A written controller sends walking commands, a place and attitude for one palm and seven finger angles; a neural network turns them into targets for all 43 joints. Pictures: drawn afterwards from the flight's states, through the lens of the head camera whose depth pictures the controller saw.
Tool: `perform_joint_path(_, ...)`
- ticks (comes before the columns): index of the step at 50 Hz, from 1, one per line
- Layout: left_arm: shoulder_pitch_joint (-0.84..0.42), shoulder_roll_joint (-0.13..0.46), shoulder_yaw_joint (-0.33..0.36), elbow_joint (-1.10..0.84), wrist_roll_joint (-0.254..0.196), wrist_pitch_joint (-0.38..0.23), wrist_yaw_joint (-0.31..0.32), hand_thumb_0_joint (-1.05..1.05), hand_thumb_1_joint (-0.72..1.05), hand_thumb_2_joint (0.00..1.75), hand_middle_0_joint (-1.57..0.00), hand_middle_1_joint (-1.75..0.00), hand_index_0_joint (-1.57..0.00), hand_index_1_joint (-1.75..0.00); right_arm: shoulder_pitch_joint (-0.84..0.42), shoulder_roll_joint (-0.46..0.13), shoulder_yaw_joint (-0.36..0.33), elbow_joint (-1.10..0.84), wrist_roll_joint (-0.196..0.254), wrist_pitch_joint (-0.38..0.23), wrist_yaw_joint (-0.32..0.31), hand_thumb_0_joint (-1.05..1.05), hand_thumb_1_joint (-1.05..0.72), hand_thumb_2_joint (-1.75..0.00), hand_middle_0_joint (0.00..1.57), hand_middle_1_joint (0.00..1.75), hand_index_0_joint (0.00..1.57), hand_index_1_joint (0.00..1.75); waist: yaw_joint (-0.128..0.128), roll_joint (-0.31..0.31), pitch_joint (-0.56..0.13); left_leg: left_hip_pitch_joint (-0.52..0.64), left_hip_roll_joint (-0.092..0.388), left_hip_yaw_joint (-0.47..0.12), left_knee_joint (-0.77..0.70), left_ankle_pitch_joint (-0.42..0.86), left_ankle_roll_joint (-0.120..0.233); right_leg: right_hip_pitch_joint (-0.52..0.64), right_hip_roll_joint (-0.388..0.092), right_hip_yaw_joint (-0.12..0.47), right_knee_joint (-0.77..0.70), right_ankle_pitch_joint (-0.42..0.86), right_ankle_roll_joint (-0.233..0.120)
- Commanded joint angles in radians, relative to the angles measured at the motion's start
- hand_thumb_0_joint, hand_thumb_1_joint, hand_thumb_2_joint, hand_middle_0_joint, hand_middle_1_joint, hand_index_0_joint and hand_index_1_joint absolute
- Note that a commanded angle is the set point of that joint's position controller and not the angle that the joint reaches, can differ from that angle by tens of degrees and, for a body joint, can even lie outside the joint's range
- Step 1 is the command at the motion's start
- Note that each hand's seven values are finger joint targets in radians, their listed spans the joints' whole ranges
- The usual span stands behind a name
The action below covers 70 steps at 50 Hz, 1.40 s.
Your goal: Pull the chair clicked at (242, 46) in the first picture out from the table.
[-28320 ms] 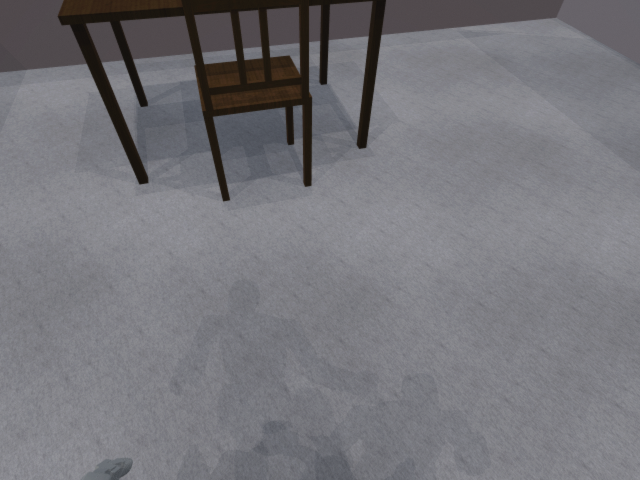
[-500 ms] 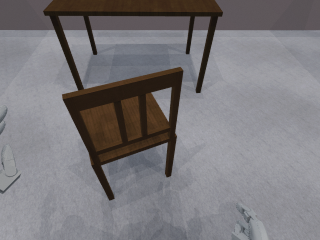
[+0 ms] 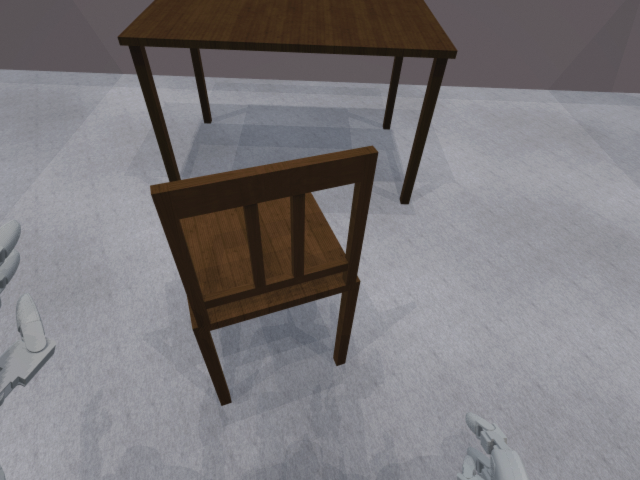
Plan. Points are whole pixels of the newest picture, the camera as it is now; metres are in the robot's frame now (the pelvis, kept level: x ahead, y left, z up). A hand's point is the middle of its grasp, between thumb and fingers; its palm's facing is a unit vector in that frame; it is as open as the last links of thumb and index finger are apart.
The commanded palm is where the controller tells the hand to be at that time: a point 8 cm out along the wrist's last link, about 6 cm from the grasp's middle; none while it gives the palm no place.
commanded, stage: let the arm hang, fingers relaxed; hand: left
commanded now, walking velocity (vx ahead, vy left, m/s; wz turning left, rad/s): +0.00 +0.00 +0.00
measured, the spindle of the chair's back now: (255, 246) +0.56 +0.16 -0.10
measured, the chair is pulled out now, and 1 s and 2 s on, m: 0.71 0.71 0.71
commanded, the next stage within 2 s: look to check the result in 1.16 s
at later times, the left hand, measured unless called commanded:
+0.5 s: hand out of the picture +0.02 +0.18 -0.18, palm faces +0.07 -0.98 -0.19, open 6.9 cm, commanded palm none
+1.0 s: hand out of the picture -0.02 +0.13 -0.18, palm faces +0.06 -0.99 -0.15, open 7.3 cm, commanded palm none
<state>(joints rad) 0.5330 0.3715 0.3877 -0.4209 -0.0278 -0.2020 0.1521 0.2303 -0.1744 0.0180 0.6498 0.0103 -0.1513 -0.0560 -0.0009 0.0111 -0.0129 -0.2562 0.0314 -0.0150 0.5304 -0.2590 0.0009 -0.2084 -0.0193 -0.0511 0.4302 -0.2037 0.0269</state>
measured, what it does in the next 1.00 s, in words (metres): stands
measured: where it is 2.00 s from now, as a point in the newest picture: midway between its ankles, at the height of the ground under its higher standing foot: outside the picture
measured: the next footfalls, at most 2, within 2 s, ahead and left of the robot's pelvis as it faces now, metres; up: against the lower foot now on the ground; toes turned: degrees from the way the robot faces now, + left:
none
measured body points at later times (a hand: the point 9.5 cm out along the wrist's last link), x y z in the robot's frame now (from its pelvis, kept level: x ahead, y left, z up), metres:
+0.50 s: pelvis +0.00 -0.01 +0.00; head +0.02 +0.01 +0.45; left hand +0.02 +0.23 -0.16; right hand +0.02 -0.25 -0.14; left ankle +0.02 +0.12 -0.74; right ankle +0.02 -0.14 -0.74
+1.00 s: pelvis +0.00 -0.03 +0.00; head +0.01 -0.02 +0.45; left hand -0.02 +0.18 -0.16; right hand -0.02 -0.23 -0.16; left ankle +0.02 +0.12 -0.74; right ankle +0.02 -0.14 -0.74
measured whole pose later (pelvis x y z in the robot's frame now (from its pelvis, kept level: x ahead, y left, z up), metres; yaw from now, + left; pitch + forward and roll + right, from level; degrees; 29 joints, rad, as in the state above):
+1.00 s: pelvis +0.00 -0.03 +0.00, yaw +2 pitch -1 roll +0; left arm 0.32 0.12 -0.01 1.07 0.01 0.03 0.03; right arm 0.37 -0.11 0.00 1.06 -0.02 0.00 -0.02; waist 0.00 0.00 0.03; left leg -0.24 0.03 -0.05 0.49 -0.23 -0.03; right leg -0.22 -0.02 -0.08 0.48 -0.24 -0.01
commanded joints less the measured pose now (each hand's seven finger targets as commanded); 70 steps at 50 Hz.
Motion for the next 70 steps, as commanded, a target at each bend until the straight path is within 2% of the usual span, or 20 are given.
perform_joint_path(1, -0.083, 0.201, 0.127, -0.237, -0.003, -0.057, 0.021, 0.0, 0.9, 0.9, -0.2, -0.3, -0.2, -0.3, -0.1, -0.141, -0.051, -0.155, 0.004, -0.047, -0.021, 0.0, -0.9, -0.9, 0.2, 0.3, 0.2, 0.3, -0.012, 0.038, -0.015, -0.056, 0.05, -0.064, -0.17, -0.093, 0.041, 0.041, -0.048, 0.083, -0.088, -0.038, -0.029)
perform_joint_path(2, -0.082, 0.2, 0.125, -0.259, -0.004, -0.058, 0.021, 0.0, 0.9, 0.9, -0.2, -0.3, -0.2, -0.3, -0.103, -0.142, -0.051, -0.158, 0.004, -0.049, -0.02, 0.0, -0.9, -0.9, 0.2, 0.3, 0.2, 0.3, -0.01, 0.049, -0.034, -0.043, 0.053, -0.065, -0.174, -0.059, 0.04, 0.06, -0.048, 0.076, -0.074, -0.001, -0.029)
perform_joint_path(3, -0.127, -0.004, -0.278, 0.543, 0.094, 0.119, -0.126, 0.0, 0.9, 0.9, -0.2, -0.3, -0.2, -0.3, -0.094, -0.304, -0.111, 0.089, -0.025, -0.044, 0.064, 0.0, -0.9, -0.9, 0.2, 0.3, 0.2, 0.3, -0.042, 0.078, 0.058, -0.152, 0.051, -0.12, -0.033, 0.245, 0.046, -0.091, -0.067, 0.014, 0.132, 0.194, -0.04)
perform_joint_path(4, -0.086, -0.092, -0.271, 0.573, 0.079, 0.192, -0.147, 0.0, 0.9, 0.9, -0.2, -0.3, -0.2, -0.3, -0.02, -0.188, -0.096, 0.101, -0.024, 0.011, 0.058, 0.0, -0.9, -0.9, 0.2, 0.3, 0.2, 0.3, -0.016, 0.018, -0.05, -0.055, 0.049, -0.068, -0.031, 0.381, 0.034, -0.047, -0.065, 0.018, 0.091, 0.212, -0.033)
perform_joint_path(5, -0.08, -0.106, -0.286, 0.567, 0.074, 0.212, -0.15, 0.0, 0.9, 0.9, -0.2, -0.3, -0.2, -0.3, -0.006, -0.181, -0.091, 0.083, -0.024, 0.029, 0.055, 0.0, -0.9, -0.9, 0.2, 0.3, 0.2, 0.3, -0.02, 0.046, -0.052, -0.042, 0.065, -0.078, -0.038, 0.367, 0.032, -0.058, -0.062, 0.004, 0.1, 0.159, -0.028)
perform_joint_path(7, -0.139, -0.087, -0.295, 0.654, 0.066, 0.213, -0.154, 0.0, 0.9, 0.9, -0.2, -0.3, -0.2, -0.3, -0.029, -0.176, -0.072, 0.07, -0.032, 0.062, 0.053, 0.0, -0.9, -0.9, 0.2, 0.3, 0.2, 0.3, 0.0, 0.002, -0.068, -0.094, 0.081, -0.147, -0.055, 0.283, 0.061, -0.041, -0.057, 0.012, 0.11, 0.054, -0.028)
perform_joint_path(9, -0.194, -0.057, -0.302, 0.758, 0.069, 0.212, -0.15, 0.0, 0.9, 0.9, -0.2, -0.3, -0.2, -0.3, -0.024, -0.172, -0.068, 0.074, -0.036, 0.085, 0.052, 0.0, -0.9, -0.9, 0.2, 0.3, 0.2, 0.3, 0.001, -0.165, -0.067, -0.076, 0.047, -0.124, -0.012, 0.273, 0.051, -0.011, -0.082, 0.048, 0.074, 0.127, -0.056)
perform_joint_path(11, -0.234, -0.027, -0.305, 0.863, 0.066, 0.211, -0.145, 0.0, 0.9, 0.9, -0.2, -0.3, -0.2, -0.3, 0.003, -0.186, -0.069, 0.08, -0.036, 0.108, 0.05, 0.0, -0.9, -0.9, 0.2, 0.3, 0.2, 0.3, -0.007, -0.23, -0.111, -0.025, 0.016, -0.1, 0.019, 0.289, 0.039, 0.015, -0.124, 0.075, 0.068, 0.199, -0.091)
perform_joint_path(13, -0.243, -0.024, -0.321, 0.967, 0.058, 0.214, -0.14, 0.0, 0.9, 0.9, -0.2, -0.3, -0.2, -0.3, 0.009, -0.178, -0.062, 0.113, -0.034, 0.118, 0.048, 0.0, -0.9, -0.9, 0.2, 0.3, 0.2, 0.3, -0.007, -0.138, -0.131, 0.029, 0.017, -0.092, 0.002, 0.322, 0.035, 0.024, -0.123, 0.07, 0.068, 0.202, -0.087)
perform_joint_path(16, -0.229, -0.032, -0.343, 1.112, 0.047, 0.221, -0.134, 0.0, 0.9, 0.9, -0.2, -0.3, -0.2, -0.3, 0.003, -0.163, -0.047, 0.16, -0.033, 0.124, 0.043, 0.0, -0.9, -0.9, 0.2, 0.3, 0.2, 0.3, 0.009, 0.128, -0.059, -0.007, 0.035, -0.111, -0.074, 0.299, 0.039, 0.037, -0.079, 0.054, 0.046, 0.086, -0.059)
perform_joint_path(20, -0.198, -0.07, -0.34, 1.232, 0.046, 0.221, -0.13, 0.0, 0.9, 0.9, -0.2, -0.3, -0.2, -0.3, 0.057, -0.123, -0.045, 0.212, -0.035, 0.136, 0.034, 0.0, -0.9, -0.9, 0.2, 0.3, 0.2, 0.3, 0.007, 0.202, -0.015, -0.032, 0.035, -0.11, -0.107, 0.141, 0.038, 0.047, -0.073, 0.039, -0.012, 0.023, -0.066)
perform_joint_path(23, -0.206, -0.071, -0.354, 1.299, 0.04, 0.221, -0.135, 0.0, 0.9, 0.9, -0.2, -0.3, -0.2, -0.3, 0.104, -0.115, -0.046, 0.248, -0.032, 0.143, 0.034, 0.0, -0.9, -0.9, 0.2, 0.3, 0.2, 0.3, 0.004, 0.161, 0.02, -0.071, 0.038, -0.124, -0.143, 0.016, 0.036, 0.044, -0.07, 0.035, -0.033, -0.041, -0.072)
perform_joint_path(26, -0.2, -0.075, -0.363, 1.351, 0.039, 0.22, -0.136, 0.0, 0.9, 0.9, -0.2, -0.3, -0.2, -0.3, 0.139, -0.116, -0.05, 0.273, -0.029, 0.148, 0.033, 0.0, -0.9, -0.9, 0.2, 0.3, 0.2, 0.3, 0.004, 0.041, 0.062, -0.075, 0.043, -0.126, -0.156, -0.026, 0.041, 0.017, -0.073, 0.033, -0.056, -0.071, -0.072)
perform_joint_path(33, -0.173, -0.09, -0.372, 1.418, 0.036, 0.214, -0.129, 0.0, 0.9, 0.9, -0.2, -0.3, -0.2, -0.3, 0.208, -0.088, -0.046, 0.331, -0.026, 0.147, 0.03, 0.0, -0.9, -0.9, 0.2, 0.3, 0.2, 0.3, -0.003, -0.068, 0.069, -0.03, 0.035, -0.091, -0.133, 0.019, 0.04, -0.02, -0.09, 0.05, -0.082, -0.104, -0.079)
perform_joint_path(39, -0.149, -0.102, -0.375, 1.449, 0.035, 0.215, -0.123, 0.0, 0.9, 0.9, -0.2, -0.3, -0.2, -0.3, 0.222, -0.058, -0.04, 0.367, -0.026, 0.151, 0.028, 0.0, -0.9, -0.9, 0.2, 0.3, 0.2, 0.3, -0.001, -0.047, 0.13, -0.03, 0.027, -0.069, -0.127, 0.004, 0.039, -0.075, -0.089, 0.058, -0.104, -0.159, -0.081)
perform_joint_path(48, -0.134, -0.135, -0.37, 1.461, 0.035, 0.21, -0.12, 0.0, 0.9, 0.9, -0.2, -0.3, -0.2, -0.3, 0.23, -0.028, -0.035, 0.387, -0.027, 0.138, 0.022, 0.0, -0.9, -0.9, 0.2, 0.3, 0.2, 0.3, 0.004, 0.027, 0.09, -0.033, 0.04, -0.077, -0.142, 0.061, 0.036, -0.027, -0.081, 0.057, -0.065, -0.069, -0.08)
perform_joint_path(50, -0.137, -0.141, -0.369, 1.461, 0.036, 0.21, -0.12, 0.0, 0.9, 0.9, -0.2, -0.3, -0.2, -0.3, 0.227, -0.024, -0.036, 0.389, -0.026, 0.138, 0.02, 0.0, -0.9, -0.9, 0.2, 0.3, 0.2, 0.3, 0.005, 0.031, 0.111, -0.045, 0.04, -0.076, -0.141, 0.066, 0.035, -0.028, -0.08, 0.053, -0.068, -0.06, -0.08)
perform_joint_path(60, -0.142, -0.151, -0.366, 1.465, 0.035, 0.21, -0.12, 0.0, 0.9, 0.9, -0.2, -0.3, -0.2, -0.3, 0.238, -0.015, -0.039, 0.395, -0.027, 0.142, 0.018, 0.0, -0.9, -0.9, 0.2, 0.3, 0.2, 0.3, 0.0, 0.002, 0.118, -0.032, 0.036, -0.067, -0.133, 0.047, 0.033, -0.043, -0.082, 0.059, -0.09, -0.098, -0.084)
perform_joint_path(65, -0.138, -0.156, -0.367, 1.465, 0.034, 0.206, -0.119, 0.0, 0.9, 0.9, -0.2, -0.3, -0.2, -0.3, 0.231, -0.017, -0.038, 0.398, -0.025, 0.136, 0.015, 0.0, -0.9, -0.9, 0.2, 0.3, 0.2, 0.3, 0.002, -0.002, 0.079, -0.002, 0.046, -0.069, -0.129, 0.119, 0.034, -0.014, -0.081, 0.053, -0.072, -0.016, -0.082)
perform_joint_path(70, -0.14, -0.156, -0.368, 1.465, 0.034, 0.206, -0.119, 0.0, 0.9, 0.9, -0.2, -0.3, -0.2, -0.3, 0.223, -0.015, -0.036, 0.404, -0.024, 0.137, 0.014, 0.0, -0.9, -0.9, 0.2, 0.3, 0.2, 0.3, 0.004, -0.001, 0.101, -0.005, 0.046, -0.068, -0.132, 0.137, 0.032, -0.014, -0.082, 0.049, -0.072, 0.003, -0.081)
